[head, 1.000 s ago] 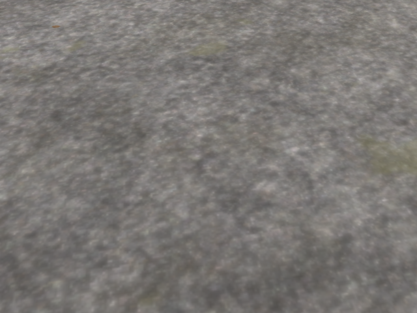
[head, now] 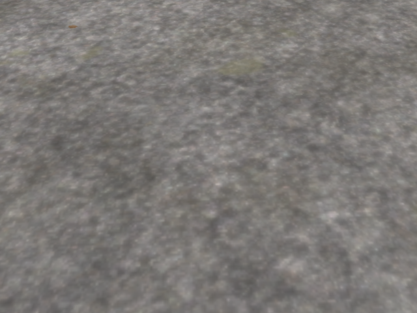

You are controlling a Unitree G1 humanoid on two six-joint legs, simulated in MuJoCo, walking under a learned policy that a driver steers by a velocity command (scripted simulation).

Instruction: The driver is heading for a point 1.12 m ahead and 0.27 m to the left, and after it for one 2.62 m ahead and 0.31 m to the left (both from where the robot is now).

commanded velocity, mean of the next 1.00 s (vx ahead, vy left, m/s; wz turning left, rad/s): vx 0.50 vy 0.00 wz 0.49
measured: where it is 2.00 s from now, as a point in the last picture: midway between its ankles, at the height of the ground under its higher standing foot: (133, 164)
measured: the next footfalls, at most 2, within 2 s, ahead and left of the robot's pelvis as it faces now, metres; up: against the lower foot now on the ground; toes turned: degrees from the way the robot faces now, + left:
right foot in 0.52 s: +0.48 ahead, -0.08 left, +0.00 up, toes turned +21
left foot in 1.04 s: +0.60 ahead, +0.22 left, +0.00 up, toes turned +34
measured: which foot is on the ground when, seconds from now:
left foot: down 0.00-0.52, up 0.54-1.00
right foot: up 0.00-0.50, down 0.52-1.00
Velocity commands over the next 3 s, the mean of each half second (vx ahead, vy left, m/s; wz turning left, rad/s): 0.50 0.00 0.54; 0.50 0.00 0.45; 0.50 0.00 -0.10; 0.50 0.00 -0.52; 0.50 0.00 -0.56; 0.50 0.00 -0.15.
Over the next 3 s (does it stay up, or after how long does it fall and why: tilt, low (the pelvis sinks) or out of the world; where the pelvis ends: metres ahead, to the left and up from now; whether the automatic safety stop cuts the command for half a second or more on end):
stays up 1.47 0.24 0.04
